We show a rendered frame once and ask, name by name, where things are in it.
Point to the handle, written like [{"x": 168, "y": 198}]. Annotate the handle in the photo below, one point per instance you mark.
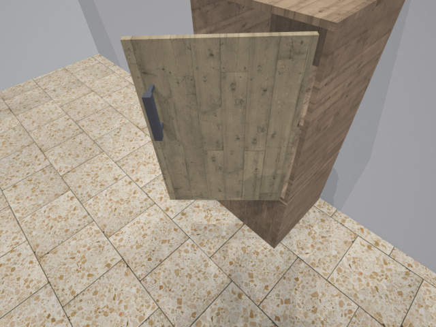
[{"x": 151, "y": 112}]

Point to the cupboard door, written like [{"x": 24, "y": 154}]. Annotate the cupboard door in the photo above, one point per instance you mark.
[{"x": 230, "y": 104}]

